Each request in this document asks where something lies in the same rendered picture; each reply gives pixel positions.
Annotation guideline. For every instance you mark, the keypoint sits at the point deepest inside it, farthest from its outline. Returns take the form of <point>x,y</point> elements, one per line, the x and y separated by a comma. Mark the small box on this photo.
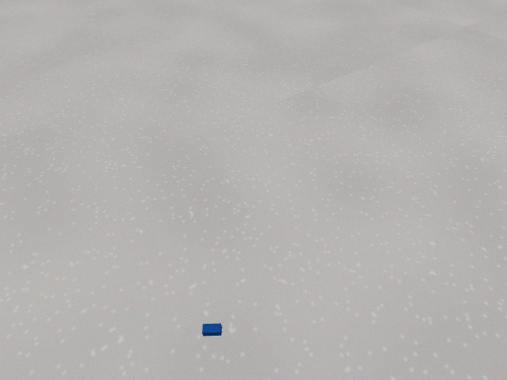
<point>212,329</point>

